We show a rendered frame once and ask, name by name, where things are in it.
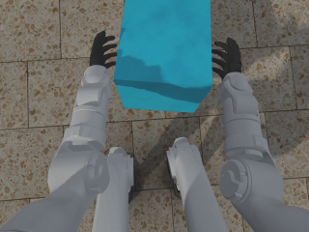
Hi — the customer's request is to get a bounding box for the robot left upper arm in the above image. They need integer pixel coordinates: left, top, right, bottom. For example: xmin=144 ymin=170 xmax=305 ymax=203
xmin=0 ymin=150 xmax=110 ymax=232

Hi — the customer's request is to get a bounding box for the robot right forearm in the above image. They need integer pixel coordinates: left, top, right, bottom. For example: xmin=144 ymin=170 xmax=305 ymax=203
xmin=218 ymin=72 xmax=284 ymax=183

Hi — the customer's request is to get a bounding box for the robot right upper arm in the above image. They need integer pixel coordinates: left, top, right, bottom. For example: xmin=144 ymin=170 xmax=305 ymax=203
xmin=218 ymin=158 xmax=309 ymax=232

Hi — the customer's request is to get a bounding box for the robot left forearm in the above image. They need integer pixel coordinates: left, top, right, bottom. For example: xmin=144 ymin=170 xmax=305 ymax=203
xmin=47 ymin=65 xmax=113 ymax=185

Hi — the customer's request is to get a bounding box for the robot right thigh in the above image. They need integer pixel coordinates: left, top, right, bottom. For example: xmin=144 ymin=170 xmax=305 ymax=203
xmin=166 ymin=142 xmax=229 ymax=232

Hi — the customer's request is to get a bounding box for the carton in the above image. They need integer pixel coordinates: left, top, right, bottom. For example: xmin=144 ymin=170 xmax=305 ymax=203
xmin=113 ymin=0 xmax=212 ymax=113

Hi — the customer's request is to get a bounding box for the robot right hand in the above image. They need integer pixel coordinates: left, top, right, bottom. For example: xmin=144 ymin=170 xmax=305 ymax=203
xmin=211 ymin=37 xmax=242 ymax=81

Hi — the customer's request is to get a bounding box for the robot left hand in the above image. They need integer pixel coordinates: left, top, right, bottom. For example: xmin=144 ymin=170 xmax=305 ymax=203
xmin=89 ymin=30 xmax=118 ymax=69

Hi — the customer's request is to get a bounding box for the robot left foot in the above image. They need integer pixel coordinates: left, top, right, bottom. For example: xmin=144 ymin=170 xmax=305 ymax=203
xmin=128 ymin=168 xmax=134 ymax=204

